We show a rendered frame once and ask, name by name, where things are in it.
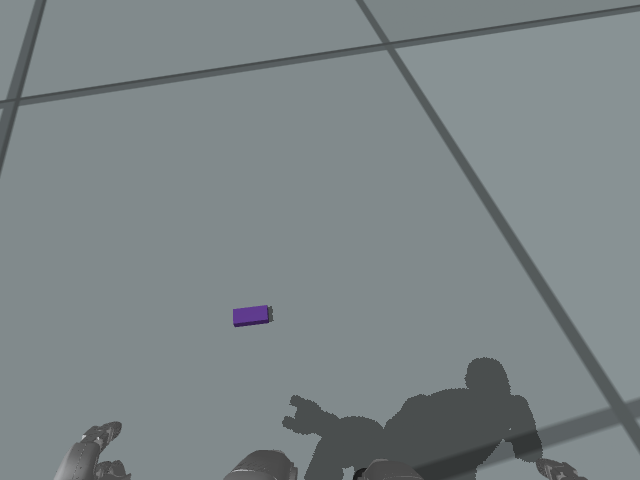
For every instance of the right robot hand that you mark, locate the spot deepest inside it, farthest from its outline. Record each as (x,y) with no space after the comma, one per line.
(554,470)

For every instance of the left robot hand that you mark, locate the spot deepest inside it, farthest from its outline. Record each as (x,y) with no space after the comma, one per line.
(80,462)

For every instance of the small box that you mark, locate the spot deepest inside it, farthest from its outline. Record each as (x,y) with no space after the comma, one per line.
(250,316)

